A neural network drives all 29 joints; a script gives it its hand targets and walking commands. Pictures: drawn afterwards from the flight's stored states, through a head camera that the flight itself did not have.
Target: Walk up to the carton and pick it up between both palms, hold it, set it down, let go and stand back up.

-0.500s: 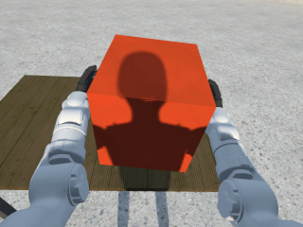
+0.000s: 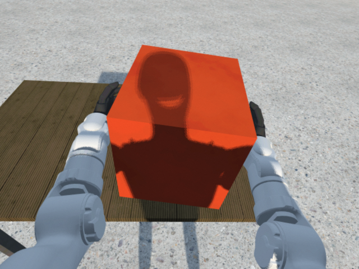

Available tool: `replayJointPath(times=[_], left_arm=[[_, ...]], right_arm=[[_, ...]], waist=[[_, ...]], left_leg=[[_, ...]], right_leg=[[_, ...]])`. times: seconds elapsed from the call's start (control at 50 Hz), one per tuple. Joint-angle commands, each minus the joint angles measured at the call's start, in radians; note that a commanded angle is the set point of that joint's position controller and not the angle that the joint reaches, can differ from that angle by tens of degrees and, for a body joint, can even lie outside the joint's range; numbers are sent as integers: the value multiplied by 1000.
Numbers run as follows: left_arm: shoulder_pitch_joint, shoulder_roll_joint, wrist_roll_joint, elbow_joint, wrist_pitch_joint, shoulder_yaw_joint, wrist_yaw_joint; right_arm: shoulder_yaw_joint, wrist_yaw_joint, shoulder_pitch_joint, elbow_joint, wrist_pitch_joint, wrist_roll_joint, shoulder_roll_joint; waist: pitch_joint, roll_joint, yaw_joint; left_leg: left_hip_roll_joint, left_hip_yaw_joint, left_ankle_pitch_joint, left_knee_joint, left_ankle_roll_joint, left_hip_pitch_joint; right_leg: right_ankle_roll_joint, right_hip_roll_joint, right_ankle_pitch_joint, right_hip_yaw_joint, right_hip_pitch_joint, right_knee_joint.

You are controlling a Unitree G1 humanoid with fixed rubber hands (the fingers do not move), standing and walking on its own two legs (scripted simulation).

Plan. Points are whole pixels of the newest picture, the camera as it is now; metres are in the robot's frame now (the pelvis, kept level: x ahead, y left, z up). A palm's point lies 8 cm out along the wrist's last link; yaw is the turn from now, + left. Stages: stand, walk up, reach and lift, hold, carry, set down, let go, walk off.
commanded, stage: set down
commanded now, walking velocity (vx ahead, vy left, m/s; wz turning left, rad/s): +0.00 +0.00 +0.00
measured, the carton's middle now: (180, 125) +0.46 -0.02 +0.08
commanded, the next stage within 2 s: none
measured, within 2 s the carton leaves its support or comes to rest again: rests again in 1.00 s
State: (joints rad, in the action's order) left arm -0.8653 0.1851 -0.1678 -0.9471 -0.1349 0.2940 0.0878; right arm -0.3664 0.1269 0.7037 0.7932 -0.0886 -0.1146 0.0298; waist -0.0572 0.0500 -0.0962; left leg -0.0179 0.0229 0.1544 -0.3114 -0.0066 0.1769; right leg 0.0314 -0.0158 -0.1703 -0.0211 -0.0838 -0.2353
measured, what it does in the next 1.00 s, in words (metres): stands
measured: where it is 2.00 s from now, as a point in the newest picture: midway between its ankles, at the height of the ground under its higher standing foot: outside the picture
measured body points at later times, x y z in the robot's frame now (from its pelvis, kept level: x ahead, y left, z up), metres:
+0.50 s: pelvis +0.01 -0.01 +0.00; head +0.01 +0.01 +0.45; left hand +0.45 +0.14 +0.12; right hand +0.38 -0.21 +0.10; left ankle +0.00 +0.12 -0.75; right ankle -0.03 -0.14 -0.75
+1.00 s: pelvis +0.00 +0.00 +0.00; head +0.03 +0.03 +0.45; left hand +0.45 +0.15 +0.10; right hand +0.38 -0.20 +0.08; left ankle +0.00 +0.12 -0.75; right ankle -0.03 -0.14 -0.75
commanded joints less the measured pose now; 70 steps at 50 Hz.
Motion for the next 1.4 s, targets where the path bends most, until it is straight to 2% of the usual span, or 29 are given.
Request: replayJointPath(times=[0.0, 0.14, 0.28, 0.48, 0.64, 0.86, 1.0, 1.24, 1.38], left_arm=[[-566, -561, -6, 58, 10, -171, 164], [-558, -576, -26, 72, 31, -154, 169], [-601, -609, -3, 92, 99, -204, 140], [-509, -557, -54, 27, 72, -123, 177], [-506, -583, -74, 61, 104, -127, 162], [-496, -583, -95, 38, 119, -136, 141], [-475, -585, -123, 25, 134, -113, 133], [-455, -558, -155, -23, 155, -50, 141], [-450, -555, -174, -29, 161, -28, 146]], right_arm=[[226, -118, 701, -190, 89, -23, 428], [194, -128, 679, -216, 115, -67, 439], [252, -139, 721, -292, 188, -95, 486], [252, -124, 606, -214, 155, -96, 499], [254, -134, 588, -239, 201, -115, 517], [187, -147, 534, -170, 224, -159, 489], [142, -155, 505, -126, 245, -182, 473], [99, -159, 465, -105, 253, -243, 492], [75, -159, 433, -94, 251, -275, 502]], waist=[[-340, -102, -24], [-414, -110, -32], [-585, -104, -9], [-373, -58, -6], [-477, -79, 10], [-378, -116, 6], [-361, -144, 7], [-290, -88, 8], [-277, -85, 5]], left_leg=[[36, 64, -214, 11, -61, -246], [33, 67, -287, -6, -75, -302], [30, 69, -409, -49, -85, -319], [46, 76, -234, 15, -35, -184], [37, 81, -320, -9, -47, -250], [19, 80, -278, -6, -60, -275], [12, 77, -299, -17, -70, -299], [17, 84, -165, 25, -35, -227], [17, 87, -120, 41, -27, -219]], right_leg=[[15, 40, 326, 108, 54, -19], [12, 51, 346, 128, 32, -19], [17, 55, 472, 132, 47, -46], [58, 20, 550, 99, 138, -68], [46, 30, 561, 116, 99, -70], [20, 38, 335, 132, -7, -21], [12, 39, 289, 142, -51, -13], [34, 25, 252, 134, -42, -10], [39, 20, 215, 135, -59, -2]])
